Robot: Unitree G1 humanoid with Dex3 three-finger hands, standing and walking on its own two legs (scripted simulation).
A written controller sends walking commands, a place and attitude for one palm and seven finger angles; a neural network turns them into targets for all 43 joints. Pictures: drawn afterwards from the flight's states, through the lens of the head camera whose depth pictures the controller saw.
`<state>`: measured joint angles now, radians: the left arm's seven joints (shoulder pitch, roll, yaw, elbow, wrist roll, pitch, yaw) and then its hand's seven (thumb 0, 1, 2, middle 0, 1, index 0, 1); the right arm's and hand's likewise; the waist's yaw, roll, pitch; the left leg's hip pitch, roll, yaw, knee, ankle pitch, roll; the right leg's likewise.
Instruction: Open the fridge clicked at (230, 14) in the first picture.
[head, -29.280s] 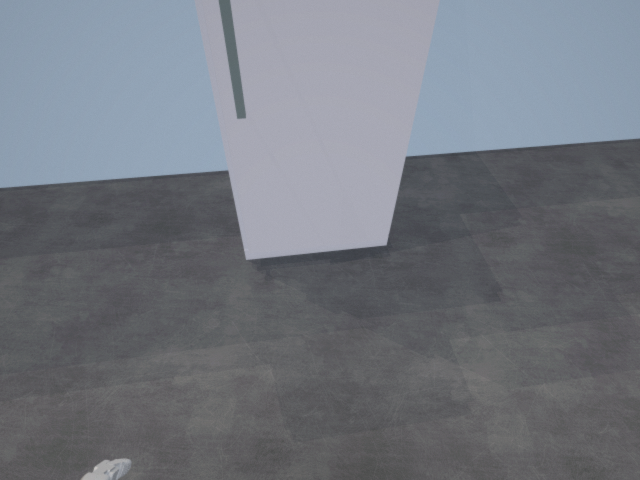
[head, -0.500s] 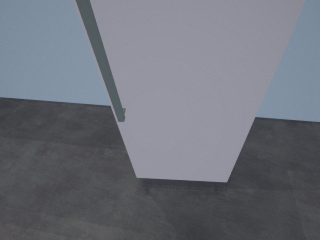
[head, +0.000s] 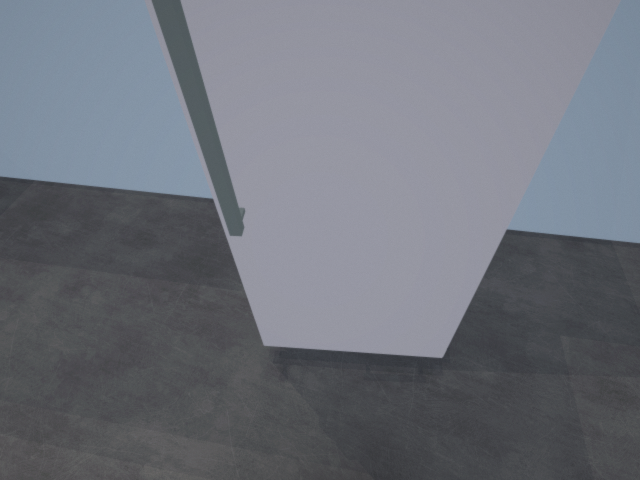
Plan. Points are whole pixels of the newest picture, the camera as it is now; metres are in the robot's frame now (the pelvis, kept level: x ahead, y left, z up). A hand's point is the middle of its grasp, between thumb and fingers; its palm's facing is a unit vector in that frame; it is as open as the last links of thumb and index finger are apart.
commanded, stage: come to a stop and stand still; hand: left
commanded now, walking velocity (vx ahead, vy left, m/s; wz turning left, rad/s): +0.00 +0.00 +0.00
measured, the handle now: (210, 123) +0.56 +0.18 +0.15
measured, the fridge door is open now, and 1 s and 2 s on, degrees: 5 5 5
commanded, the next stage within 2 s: look again from close up in 0.16 s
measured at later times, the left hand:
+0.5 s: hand out of the picture +0.04 +0.19 -0.17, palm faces +0.00 -0.97 -0.23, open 7.4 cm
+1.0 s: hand out of the picture +0.06 +0.19 -0.17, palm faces -0.01 -0.97 -0.22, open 7.4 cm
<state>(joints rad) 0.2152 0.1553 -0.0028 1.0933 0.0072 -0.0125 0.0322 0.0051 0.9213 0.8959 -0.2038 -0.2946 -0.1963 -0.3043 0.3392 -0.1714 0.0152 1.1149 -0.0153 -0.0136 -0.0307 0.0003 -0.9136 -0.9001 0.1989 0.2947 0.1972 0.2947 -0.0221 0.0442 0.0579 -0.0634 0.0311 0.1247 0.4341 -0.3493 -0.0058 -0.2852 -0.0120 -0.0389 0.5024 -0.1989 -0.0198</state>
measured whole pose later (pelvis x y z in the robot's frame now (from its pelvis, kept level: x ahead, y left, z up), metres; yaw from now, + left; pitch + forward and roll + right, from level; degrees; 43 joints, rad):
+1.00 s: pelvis +0.01 +0.01 +0.00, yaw +0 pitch -1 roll +0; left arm 0.19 0.18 0.01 1.08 0.01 -0.01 0.02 0.00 0.91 0.90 -0.20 -0.29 -0.20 -0.30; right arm 0.27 -0.18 0.00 1.11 -0.02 -0.02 -0.04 0.00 -0.91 -0.90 0.20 0.29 0.20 0.30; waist -0.01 0.01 0.07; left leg -0.04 0.03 0.13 0.44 -0.37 0.00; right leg -0.27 -0.01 -0.03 0.52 -0.22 -0.01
